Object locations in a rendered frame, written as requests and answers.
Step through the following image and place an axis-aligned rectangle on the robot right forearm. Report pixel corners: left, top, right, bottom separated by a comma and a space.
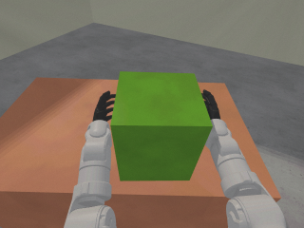
205, 119, 287, 228

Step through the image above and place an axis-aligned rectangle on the robot left upper arm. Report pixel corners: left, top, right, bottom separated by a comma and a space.
65, 205, 117, 228

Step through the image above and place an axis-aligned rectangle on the robot right hand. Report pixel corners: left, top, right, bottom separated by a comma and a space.
201, 89, 220, 120

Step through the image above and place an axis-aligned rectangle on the pedestal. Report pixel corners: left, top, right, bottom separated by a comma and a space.
0, 77, 281, 228

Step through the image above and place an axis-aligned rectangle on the carton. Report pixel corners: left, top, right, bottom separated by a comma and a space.
110, 71, 213, 181

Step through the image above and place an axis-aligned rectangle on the robot left hand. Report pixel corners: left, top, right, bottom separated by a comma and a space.
92, 90, 116, 122

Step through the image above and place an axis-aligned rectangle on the robot right upper arm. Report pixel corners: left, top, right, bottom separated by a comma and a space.
226, 194, 286, 228

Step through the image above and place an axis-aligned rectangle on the robot left forearm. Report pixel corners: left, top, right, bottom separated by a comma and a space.
64, 120, 112, 228

